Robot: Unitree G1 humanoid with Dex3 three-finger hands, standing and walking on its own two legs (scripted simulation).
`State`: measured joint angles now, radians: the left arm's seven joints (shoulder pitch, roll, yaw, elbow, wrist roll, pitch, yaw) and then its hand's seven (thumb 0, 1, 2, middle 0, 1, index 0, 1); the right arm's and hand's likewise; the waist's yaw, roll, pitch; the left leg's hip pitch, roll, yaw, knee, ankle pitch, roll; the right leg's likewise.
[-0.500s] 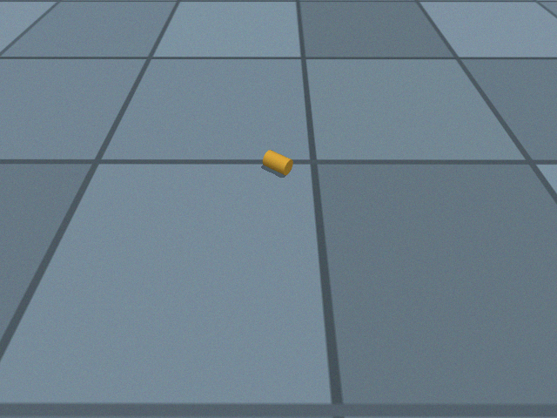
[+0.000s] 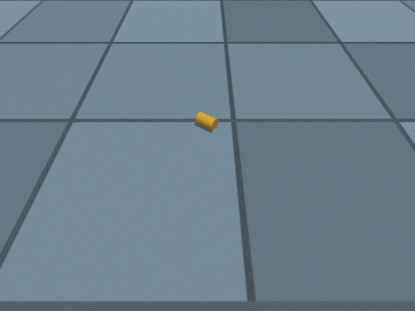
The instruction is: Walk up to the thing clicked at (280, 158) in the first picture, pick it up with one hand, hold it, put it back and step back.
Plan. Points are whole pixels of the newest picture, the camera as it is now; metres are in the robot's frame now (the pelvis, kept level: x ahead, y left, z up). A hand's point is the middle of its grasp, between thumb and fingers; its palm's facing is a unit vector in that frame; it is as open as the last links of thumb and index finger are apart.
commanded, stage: stand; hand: left
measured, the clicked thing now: (206, 120) +1.40 +0.01 -0.74
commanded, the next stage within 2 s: walk up in 0.62 s
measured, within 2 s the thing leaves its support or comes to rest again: neither
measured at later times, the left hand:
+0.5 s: hand out of the picture +0.07 +0.25 -0.16, palm faces -0.03 -0.94 -0.34, open 7.3 cm
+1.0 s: hand (109, 290) +0.19 +0.23 -0.14, palm faces -0.15 -0.86 -0.48, open 7.3 cm
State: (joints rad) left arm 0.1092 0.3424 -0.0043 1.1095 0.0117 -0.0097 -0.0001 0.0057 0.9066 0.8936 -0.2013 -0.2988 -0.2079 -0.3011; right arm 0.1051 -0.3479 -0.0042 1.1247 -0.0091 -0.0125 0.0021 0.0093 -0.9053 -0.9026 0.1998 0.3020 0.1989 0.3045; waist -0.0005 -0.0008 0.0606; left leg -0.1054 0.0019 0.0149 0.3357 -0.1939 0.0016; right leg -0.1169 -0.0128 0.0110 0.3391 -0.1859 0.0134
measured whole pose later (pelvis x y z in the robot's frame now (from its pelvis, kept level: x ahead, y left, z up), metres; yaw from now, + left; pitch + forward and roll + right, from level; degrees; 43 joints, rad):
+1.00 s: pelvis +0.08 -0.06 -0.03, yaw -12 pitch -4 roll -1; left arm 0.29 0.42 0.10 0.95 0.03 -0.07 -0.04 0.01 0.91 0.89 -0.20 -0.30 -0.21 -0.30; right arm 0.21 -0.47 -0.11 0.95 -0.05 0.03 0.07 0.01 -0.91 -0.90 0.20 0.30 0.20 0.30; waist 0.01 0.11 0.07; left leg -0.23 0.09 0.03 0.99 -0.54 0.02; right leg -0.34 -0.02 -0.08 0.71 -0.31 -0.03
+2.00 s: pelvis +0.52 -0.03 -0.03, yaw -28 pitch -3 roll -1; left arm 0.30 0.39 0.04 0.81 0.00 -0.10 0.04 0.00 0.90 0.89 -0.21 -0.30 -0.21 -0.30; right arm 0.30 -0.42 -0.07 0.78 -0.04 0.04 0.08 0.01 -0.91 -0.90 0.20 0.30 0.20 0.30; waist -0.01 0.11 0.10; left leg -0.45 0.04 -0.01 1.17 -0.48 0.00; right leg -0.34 -0.01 -0.07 0.66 -0.26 -0.03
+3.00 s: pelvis +0.83 +0.12 -0.06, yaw -37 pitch -4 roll +2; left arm 0.28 0.46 0.06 0.87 0.03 -0.02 0.04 0.01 0.90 0.89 -0.20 -0.30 -0.21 -0.30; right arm 0.26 -0.44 -0.09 0.84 -0.02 0.01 0.03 0.01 -0.91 -0.90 0.20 0.30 0.20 0.30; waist 0.04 0.00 0.10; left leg -0.40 0.05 0.03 0.86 -0.39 -0.05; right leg -0.48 -0.13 0.12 0.92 -0.42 -0.03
